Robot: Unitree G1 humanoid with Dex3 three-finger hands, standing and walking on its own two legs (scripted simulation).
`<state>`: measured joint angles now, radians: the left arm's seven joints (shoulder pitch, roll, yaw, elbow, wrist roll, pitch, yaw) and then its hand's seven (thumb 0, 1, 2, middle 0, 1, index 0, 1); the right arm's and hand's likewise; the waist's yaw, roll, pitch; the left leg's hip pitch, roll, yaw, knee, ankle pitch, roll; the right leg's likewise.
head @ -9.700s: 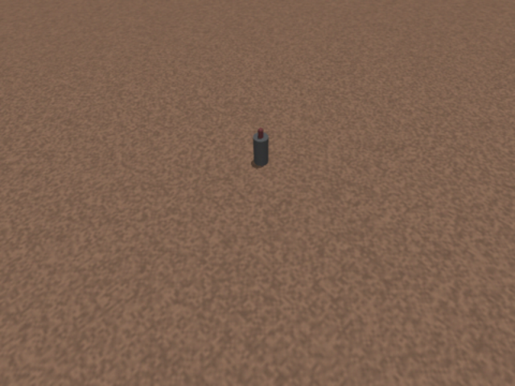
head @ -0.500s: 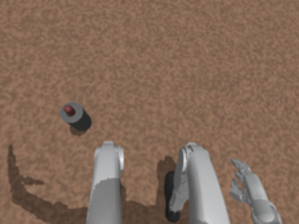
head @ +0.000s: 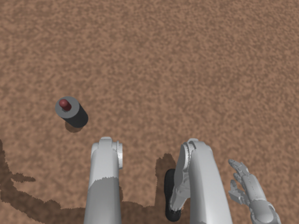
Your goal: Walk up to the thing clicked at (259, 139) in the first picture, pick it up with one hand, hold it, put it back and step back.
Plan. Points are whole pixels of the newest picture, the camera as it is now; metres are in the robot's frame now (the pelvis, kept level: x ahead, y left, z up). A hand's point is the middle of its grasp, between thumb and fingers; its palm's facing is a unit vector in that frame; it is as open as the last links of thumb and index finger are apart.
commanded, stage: go down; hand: left
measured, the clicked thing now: (71, 111) +0.43 +0.30 -0.31
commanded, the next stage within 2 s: approach in 0.52 s
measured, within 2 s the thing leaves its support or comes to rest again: neither
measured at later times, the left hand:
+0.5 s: hand out of the picture +0.29 +0.48 -0.01, palm faces +0.40 -0.91 -0.13, open 17.6 cm
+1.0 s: hand out of the picture +0.31 +0.45 -0.11, palm faces +0.43 -0.90 -0.02, open 17.6 cm
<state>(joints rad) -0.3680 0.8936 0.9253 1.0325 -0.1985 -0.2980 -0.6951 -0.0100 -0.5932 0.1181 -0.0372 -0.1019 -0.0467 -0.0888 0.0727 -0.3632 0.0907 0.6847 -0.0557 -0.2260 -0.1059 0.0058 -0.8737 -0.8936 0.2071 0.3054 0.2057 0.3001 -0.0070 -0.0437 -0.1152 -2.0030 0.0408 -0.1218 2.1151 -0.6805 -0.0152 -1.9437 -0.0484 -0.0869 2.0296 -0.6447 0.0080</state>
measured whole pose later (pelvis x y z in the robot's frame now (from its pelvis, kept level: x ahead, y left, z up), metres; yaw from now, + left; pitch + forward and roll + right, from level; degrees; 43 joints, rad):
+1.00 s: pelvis -0.01 +0.00 -0.08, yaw -2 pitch +28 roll -7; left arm -0.51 0.89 0.96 1.27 -0.31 -0.62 -0.74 -0.01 -0.61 0.04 -0.08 -0.11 -0.08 -0.09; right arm -0.01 -0.38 0.16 0.72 -0.13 -0.23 -0.05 0.00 -0.89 -0.89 0.21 0.31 0.20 0.30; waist -0.04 -0.11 -0.01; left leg -2.18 0.04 -0.15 2.38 -0.70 -0.02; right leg -2.12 -0.03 -0.09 2.28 -0.65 0.02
